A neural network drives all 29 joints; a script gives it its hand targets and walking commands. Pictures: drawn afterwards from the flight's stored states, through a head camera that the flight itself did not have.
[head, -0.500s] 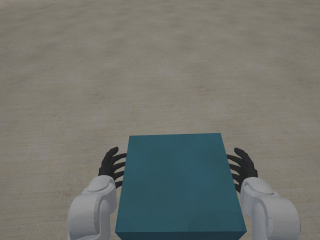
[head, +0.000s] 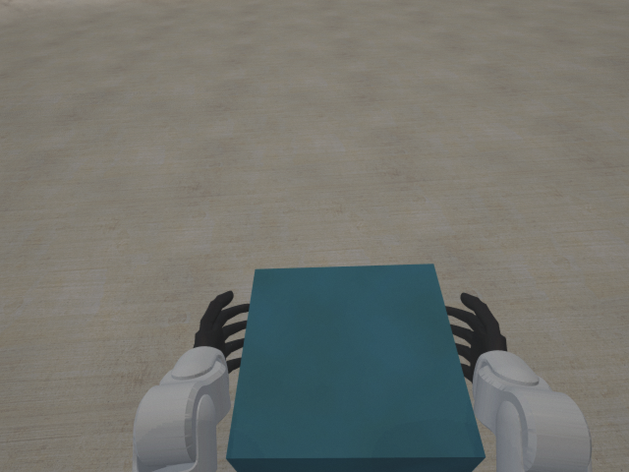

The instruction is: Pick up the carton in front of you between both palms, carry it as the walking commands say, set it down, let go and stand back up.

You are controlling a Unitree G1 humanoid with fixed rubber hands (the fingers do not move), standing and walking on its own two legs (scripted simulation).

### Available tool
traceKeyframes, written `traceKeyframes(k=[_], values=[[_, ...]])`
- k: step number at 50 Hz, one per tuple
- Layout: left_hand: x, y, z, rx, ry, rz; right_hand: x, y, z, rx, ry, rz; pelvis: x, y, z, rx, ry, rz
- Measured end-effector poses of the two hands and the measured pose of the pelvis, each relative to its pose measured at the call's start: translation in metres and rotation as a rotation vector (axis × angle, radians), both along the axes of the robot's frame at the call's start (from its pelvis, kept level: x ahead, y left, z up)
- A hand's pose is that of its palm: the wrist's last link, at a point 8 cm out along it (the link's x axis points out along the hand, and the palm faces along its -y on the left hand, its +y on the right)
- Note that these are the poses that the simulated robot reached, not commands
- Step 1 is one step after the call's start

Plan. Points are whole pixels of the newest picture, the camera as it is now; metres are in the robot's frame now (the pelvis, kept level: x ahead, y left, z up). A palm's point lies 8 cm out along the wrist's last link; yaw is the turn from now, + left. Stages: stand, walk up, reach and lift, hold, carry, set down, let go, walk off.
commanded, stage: carry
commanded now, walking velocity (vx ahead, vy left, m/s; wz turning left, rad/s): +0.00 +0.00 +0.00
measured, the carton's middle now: (347, 394) +0.23 +0.00 +0.02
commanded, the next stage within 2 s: hold in 0.78 s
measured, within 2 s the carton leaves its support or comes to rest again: neither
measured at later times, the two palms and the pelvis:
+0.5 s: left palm (222, 375) +0.24 +0.15 +0.05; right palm (473, 381) +0.24 -0.15 +0.05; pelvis -0.03 +0.00 +0.00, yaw +0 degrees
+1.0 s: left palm (212, 377) +0.24 +0.16 +0.05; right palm (457, 371) +0.25 -0.13 +0.04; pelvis -0.04 +0.00 +0.01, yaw +3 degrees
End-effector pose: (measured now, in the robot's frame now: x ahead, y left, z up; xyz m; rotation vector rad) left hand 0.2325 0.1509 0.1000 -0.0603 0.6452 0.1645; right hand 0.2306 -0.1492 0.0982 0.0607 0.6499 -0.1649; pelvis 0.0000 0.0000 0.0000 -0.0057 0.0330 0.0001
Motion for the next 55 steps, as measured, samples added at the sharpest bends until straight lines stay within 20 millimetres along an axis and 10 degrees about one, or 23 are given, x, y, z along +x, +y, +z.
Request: traceKeyframes(k=[34,55], values=[[0.02,0.0,-0.068,0.093,0.048,-0.064,0.02,0.001,-0.068,-0.088,0.046,0.065,-0.034,0.002,0.001,0.007,-0.002,-0.004],[-0.003,0.017,-0.051,0.096,0.02,0.003,0.017,0.018,-0.052,-0.089,0.011,0.138,-0.044,-0.002,0.009,0.003,-0.151,0.056]])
